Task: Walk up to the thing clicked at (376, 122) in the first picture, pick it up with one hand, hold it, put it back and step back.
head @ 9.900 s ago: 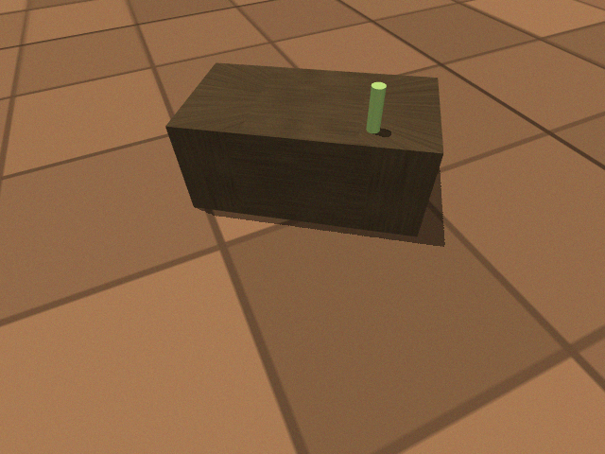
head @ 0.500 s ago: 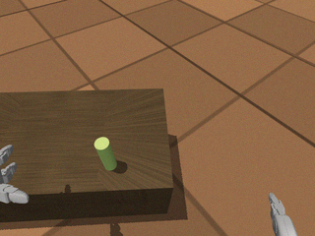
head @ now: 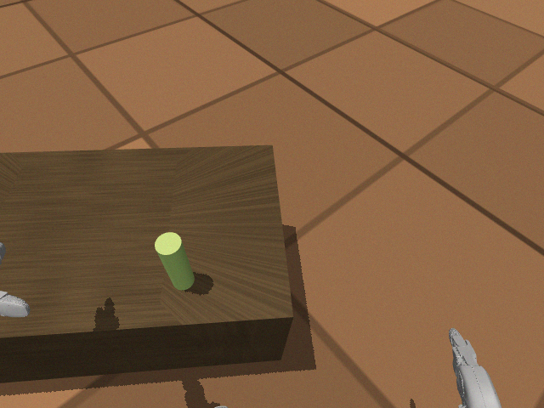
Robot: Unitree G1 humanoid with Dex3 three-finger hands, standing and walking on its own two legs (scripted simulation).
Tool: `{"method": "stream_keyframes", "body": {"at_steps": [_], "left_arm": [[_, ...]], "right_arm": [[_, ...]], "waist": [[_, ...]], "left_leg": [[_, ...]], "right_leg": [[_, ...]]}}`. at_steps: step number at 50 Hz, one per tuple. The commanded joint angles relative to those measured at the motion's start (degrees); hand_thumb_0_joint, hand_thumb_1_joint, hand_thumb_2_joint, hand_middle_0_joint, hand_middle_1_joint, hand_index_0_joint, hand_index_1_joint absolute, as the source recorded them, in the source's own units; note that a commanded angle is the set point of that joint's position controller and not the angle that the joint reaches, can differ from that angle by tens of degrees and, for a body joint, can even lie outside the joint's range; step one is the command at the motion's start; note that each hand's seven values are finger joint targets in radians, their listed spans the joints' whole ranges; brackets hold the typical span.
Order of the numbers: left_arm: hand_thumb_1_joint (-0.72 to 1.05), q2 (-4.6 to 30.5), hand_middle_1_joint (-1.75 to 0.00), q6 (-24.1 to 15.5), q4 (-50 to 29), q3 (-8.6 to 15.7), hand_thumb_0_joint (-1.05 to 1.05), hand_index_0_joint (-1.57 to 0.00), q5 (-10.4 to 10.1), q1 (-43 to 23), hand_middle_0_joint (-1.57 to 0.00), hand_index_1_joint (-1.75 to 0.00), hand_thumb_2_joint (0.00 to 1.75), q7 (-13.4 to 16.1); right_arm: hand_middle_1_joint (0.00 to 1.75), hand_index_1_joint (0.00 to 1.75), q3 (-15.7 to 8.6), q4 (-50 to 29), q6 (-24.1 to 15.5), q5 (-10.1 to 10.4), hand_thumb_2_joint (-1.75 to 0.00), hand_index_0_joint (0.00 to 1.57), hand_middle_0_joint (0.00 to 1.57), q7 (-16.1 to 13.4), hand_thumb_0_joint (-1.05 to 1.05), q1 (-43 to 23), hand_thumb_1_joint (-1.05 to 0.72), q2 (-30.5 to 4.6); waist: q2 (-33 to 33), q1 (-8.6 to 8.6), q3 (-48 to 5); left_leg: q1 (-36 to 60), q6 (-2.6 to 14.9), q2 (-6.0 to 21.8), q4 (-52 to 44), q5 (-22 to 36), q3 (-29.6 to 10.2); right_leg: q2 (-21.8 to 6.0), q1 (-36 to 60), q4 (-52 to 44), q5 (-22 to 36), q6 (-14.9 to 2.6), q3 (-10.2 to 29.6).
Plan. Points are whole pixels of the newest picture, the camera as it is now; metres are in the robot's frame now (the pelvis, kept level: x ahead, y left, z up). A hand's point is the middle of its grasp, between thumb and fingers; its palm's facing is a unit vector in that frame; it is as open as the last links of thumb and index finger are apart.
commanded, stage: go down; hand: left
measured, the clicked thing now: (176, 263) +0.44 +0.21 -0.20
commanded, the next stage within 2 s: approach in 0.16 s
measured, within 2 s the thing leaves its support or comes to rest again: neither
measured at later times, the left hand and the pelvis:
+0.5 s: hand (21, 257) +0.35 +0.38 +0.02, palm faces +0.21 -0.98 -0.04, open 17.5 cm; pelvis +0.00 +0.00 -0.01, yaw +0 degrees
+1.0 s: hand (137, 280) +0.40 +0.28 -0.20, palm faces +0.13 -0.99 +0.05, open 17.7 cm; pelvis -0.05 +0.00 -0.14, yaw -4 degrees
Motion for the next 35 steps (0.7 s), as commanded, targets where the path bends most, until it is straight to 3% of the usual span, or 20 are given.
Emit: {"method": "stream_keyframes", "body": {"at_steps": [1,3,6,8,10,13,14,15,16,17,18,20,21,23,25,28,30,35], "left_arm": [[-0.55,23.2,-0.03,-3.8,-10.6,4.6,0.00,-0.04,-1.8,-14.7,-0.04,-0.04,0.06,-0.7],[-0.57,23.0,-0.03,-3.7,-9.9,4.3,0.00,-0.04,-1.7,-14.7,-0.05,-0.04,0.05,-1.0],[-0.57,23.7,-0.03,-4.0,-10.5,4.9,0.00,-0.04,-1.7,-15.3,-0.05,-0.04,0.05,-0.7],[-0.58,24.9,-0.03,-4.3,-10.9,6.0,0.00,-0.04,-1.8,-15.2,-0.04,-0.04,0.05,-0.7],[-0.56,22.5,-0.03,-4.2,-10.5,4.4,0.00,-0.04,-1.9,-15.3,-0.05,-0.04,0.06,-1.0],[-0.56,24.5,-0.06,-4.3,-10.8,5.8,0.00,-0.03,-2.3,-15.1,-0.06,-0.09,0.11,-1.3],[-0.55,25.3,-0.02,-4.4,-10.6,6.2,0.00,-0.05,-2.3,-16.3,-0.06,-0.04,0.03,-1.3],[-0.52,24.2,-0.01,-4.7,-9.3,5.8,0.00,-0.04,-2.4,-15.5,-0.05,-0.02,0.00,-1.5],[-0.52,21.3,-0.01,-5.2,-7.4,4.4,0.00,-0.04,-2.8,-15.4,-0.06,-0.02,0.00,-1.9],[-0.53,20.2,-0.01,-6.2,-6.6,4.1,0.00,-0.04,-3.4,-16.3,-0.05,-0.02,0.00,-2.2],[-0.53,20.5,-0.01,-7.4,-5.7,5.3,0.00,-0.04,-3.9,-15.4,-0.05,-0.02,0.00,-2.3],[-0.54,18.8,-0.01,-10.0,-4.3,5.0,0.00,-0.04,-5.1,-16.8,-0.05,-0.02,0.00,-3.0],[-0.56,17.9,-0.01,-11.3,-2.1,5.3,0.00,-0.04,-5.7,-15.5,-0.05,-0.02,0.00,-3.4],[-0.52,15.8,-0.01,-14.4,-1.9,5.2,0.00,-0.04,-6.9,-16.7,-0.05,-0.02,0.00,-3.8],[-0.54,15.4,-0.02,-17.9,-1.6,6.5,0.00,-0.04,-8.6,-17.2,-0.05,-0.03,0.00,-3.9],[-0.55,13.2,-0.04,-22.6,-1.9,6.8,0.00,-0.05,-9.9,-17.7,-0.05,-0.04,0.00,-3.9],[-0.58,14.4,-0.04,-25.4,-2.7,8.7,0.00,-0.05,-10.4,-18.1,-0.05,-0.05,0.00,-3.3],[-0.57,17.3,-0.05,-31.6,-6.4,12.1,0.00,-0.05,-9.8,-20.8,-0.06,-0.06,0.00,-1.5]], "right_arm": [[0.05,0.05,-4.2,-7.7,-2.8,0.0,-0.06,0.05,0.05,-0.7,0.00,-0.9,0.52,-9.9],[0.05,0.05,-4.3,-7.5,-2.7,0.0,-0.06,0.05,0.05,-0.7,0.00,-1.0,0.51,-10.1],[0.05,0.05,-3.7,-7.7,-2.8,-0.1,-0.06,0.05,0.05,-0.5,0.00,-2.0,0.52,-9.7],[0.05,0.05,-4.8,-9.2,-2.7,0.0,-0.06,0.05,0.05,-0.7,0.00,-1.5,0.51,-10.7],[0.05,0.05,-2.8,-8.1,-2.6,0.0,-0.06,0.05,0.05,-0.5,0.00,-0.3,0.51,-8.4],[0.05,0.05,-5.0,-6.9,-2.6,0.0,-0.06,0.05,0.05,-0.8,0.00,-0.2,0.52,-10.7],[0.05,0.05,-5.2,-7.6,-2.8,0.0,-0.05,0.05,0.05,-0.7,0.00,-0.4,0.55,-11.2],[0.05,0.05,-5.2,-6.8,-2.9,-0.2,-0.05,0.05,0.05,-0.7,0.00,-1.0,0.55,-11.1],[0.05,0.05,-3.1,-5.9,-2.9,-0.2,-0.05,0.05,0.05,-0.4,0.00,-1.7,0.54,-8.6],[0.05,0.05,-3.7,-6.6,-3.3,-0.2,-0.05,0.05,0.05,-0.3,0.00,-2.5,0.54,-9.1],[0.05,0.05,-3.2,-6.1,-3.3,-0.2,-0.05,0.05,0.05,-0.2,0.00,-3.2,0.55,-8.7],[0.05,0.05,-2.4,-6.2,-3.3,-0.4,-0.05,0.05,0.05,0.3,0.00,-3.1,0.55,-7.9],[0.05,0.05,-3.8,-7.6,-3.5,-0.5,-0.05,0.05,0.05,0.5,0.00,-3.3,0.55,-9.6],[0.05,0.05,-2.9,-8.0,-3.6,-0.8,-0.05,0.05,0.05,1.2,0.00,-2.8,0.56,-8.9],[0.05,0.05,-5.5,-10.3,-3.9,-1.1,-0.05,0.05,0.05,1.7,0.00,-2.5,0.56,-11.4],[0.05,0.05,-5.6,-13.3,-4.2,-1.9,-0.05,0.05,0.05,3.1,0.00,0.4,0.55,-11.1],[0.05,0.05,-8.1,-17.8,-4.2,-2.1,-0.05,0.05,0.05,3.4,0.00,0.8,0.54,-13.8],[0.05,0.05,-7.0,-24.8,-4.2,-3.2,-0.05,0.05,0.05,5.1,0.00,3.0,0.52,-12.4]], "waist": [[11.0,0.71,-18.2],[10.8,0.67,-18.4],[10.9,1.25,-16.7],[10.6,0.77,-18.3],[10.1,0.53,-17.3],[10.9,0.55,-18.9],[11.1,0.03,-18.4],[10.8,-0.05,-17.1],[9.7,-0.23,-15.5],[8.0,-1.05,-14.4],[8.3,-0.51,-14.6],[6.8,-1.63,-14.7],[5.6,-2.52,-16.4],[6.1,-3.02,-17.2],[5.0,-4.32,-18.6],[6.6,-5.43,-21.1],[6.8,-6.00,-23.1],[12.9,-6.21,-28.8]], "left_leg": [[20.3,-0.03,-1.0,-4.8,17.3,-2.6],[21.1,-0.16,-0.4,-4.5,20.8,-3.2],[19.1,-0.25,-0.7,-5.2,17.2,-2.7],[19.8,-0.19,-0.8,-5.0,17.0,-2.8],[19.7,-0.10,-0.8,-4.9,17.0,-2.7],[20.8,-0.04,-0.7,-3.9,21.6,-2.9],[20.9,-0.13,-0.5,-3.8,21.8,-3.0],[20.0,-0.10,-0.4,-3.8,21.2,-3.0],[18.4,0.05,-0.4,-3.6,19.3,-3.2],[16.3,0.23,-0.3,-3.3,17.5,-3.3],[15.3,0.30,-0.4,-2.6,17.4,-3.3],[12.8,0.79,-0.7,-0.2,16.1,-2.9],[13.5,0.66,-0.2,0.8,18.3,-3.7],[12.3,0.65,0.0,3.7,19.2,-3.8],[10.1,0.53,0.1,6.8,18.6,-4.2],[8.3,0.12,0.2,11.3,19.2,-4.7],[6.6,-0.20,0.2,13.7,18.0,-5.1],[2.3,-0.83,0.1,20.1,17.9,-5.8]], "right_leg": [[2.3,-1.3,-4.7,13.5,-2.69,-0.2],[2.6,-1.8,-4.3,14.8,-2.80,-0.6],[2.5,-1.7,-4.7,12.7,-2.99,-0.4],[2.5,-0.7,-4.8,13.0,-2.84,-0.5],[2.5,-1.6,-4.8,13.1,-2.80,-0.4],[2.4,-1.5,-4.2,15.9,-2.70,-0.4],[2.6,-1.8,-4.1,15.9,-2.70,-0.5],[2.6,-2.6,-4.0,15.2,-2.69,-0.5],[2.7,-3.8,-3.9,13.9,-2.66,-0.6],[2.8,-4.3,-3.4,13.0,-2.67,-0.7],[2.7,-5.0,-2.6,12.7,-2.71,-0.7],[2.7,-6.9,-1.1,12.5,-2.53,-0.5],[3.0,-7.9,0.3,13.3,-2.58,-1.1],[3.0,-11.3,2.6,13.1,-2.55,-0.9],[3.1,-14.4,5.2,12.5,-2.52,-1.1],[3.1,-19.8,9.3,12.0,-2.71,-1.0],[3.3,-22.3,11.7,11.0,-2.87,-1.2],[3.1,-28.4,18.9,9.8,-3.23,-1.2]]}}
